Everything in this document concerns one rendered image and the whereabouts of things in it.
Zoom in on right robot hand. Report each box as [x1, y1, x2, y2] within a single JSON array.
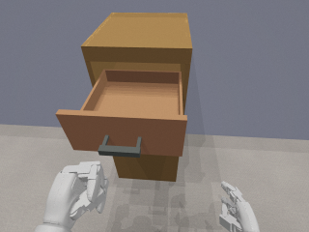
[[219, 181, 260, 232]]

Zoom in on handle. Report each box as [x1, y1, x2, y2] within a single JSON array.
[[98, 134, 142, 158]]

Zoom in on left robot hand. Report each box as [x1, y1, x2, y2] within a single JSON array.
[[42, 160, 109, 230]]

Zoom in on drawer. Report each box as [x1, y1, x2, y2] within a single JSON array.
[[55, 69, 187, 157]]

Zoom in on cabinet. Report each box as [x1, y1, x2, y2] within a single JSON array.
[[81, 13, 193, 182]]

